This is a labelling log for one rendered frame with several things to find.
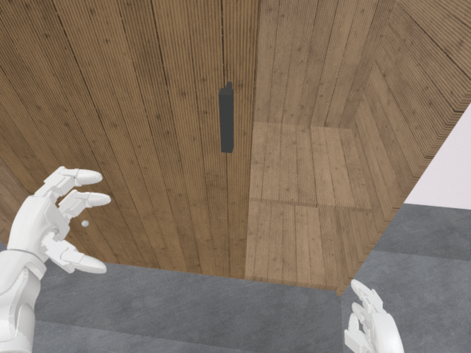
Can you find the handle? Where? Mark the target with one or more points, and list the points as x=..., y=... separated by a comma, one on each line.
x=226, y=118

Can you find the left robot hand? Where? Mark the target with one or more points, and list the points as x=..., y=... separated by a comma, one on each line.
x=38, y=216

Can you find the left robot forearm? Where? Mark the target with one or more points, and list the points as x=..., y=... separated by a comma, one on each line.
x=20, y=275

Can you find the wardrobe door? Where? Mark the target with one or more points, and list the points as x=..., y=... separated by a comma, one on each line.
x=12, y=196
x=130, y=89

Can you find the right robot hand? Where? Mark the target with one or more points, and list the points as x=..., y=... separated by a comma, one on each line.
x=378, y=325

